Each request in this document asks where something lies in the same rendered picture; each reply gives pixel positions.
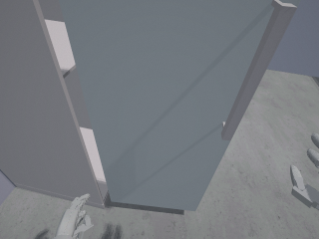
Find robot left hand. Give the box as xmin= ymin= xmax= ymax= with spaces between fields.
xmin=55 ymin=193 xmax=94 ymax=239

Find robot right hand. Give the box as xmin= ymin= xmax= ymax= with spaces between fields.
xmin=290 ymin=132 xmax=319 ymax=210

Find fridge door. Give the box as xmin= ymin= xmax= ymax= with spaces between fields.
xmin=59 ymin=0 xmax=301 ymax=211

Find handle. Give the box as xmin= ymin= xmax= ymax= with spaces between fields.
xmin=221 ymin=0 xmax=297 ymax=141

